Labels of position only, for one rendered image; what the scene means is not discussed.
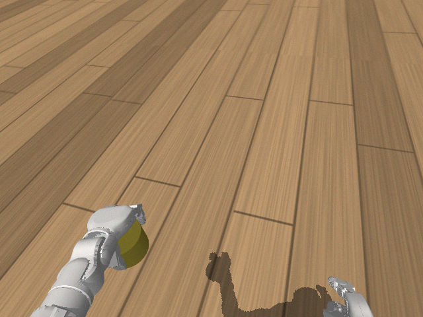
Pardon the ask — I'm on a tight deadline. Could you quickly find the tin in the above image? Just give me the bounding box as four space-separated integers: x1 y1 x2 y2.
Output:
118 219 149 268

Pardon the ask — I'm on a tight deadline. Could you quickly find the left robot hand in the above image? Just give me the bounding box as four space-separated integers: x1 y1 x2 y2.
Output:
87 204 146 270

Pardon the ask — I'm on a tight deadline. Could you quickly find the right robot hand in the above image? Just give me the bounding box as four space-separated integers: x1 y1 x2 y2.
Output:
323 277 374 317

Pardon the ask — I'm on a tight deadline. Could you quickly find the left robot arm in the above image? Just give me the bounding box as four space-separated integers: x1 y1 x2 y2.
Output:
30 228 118 317

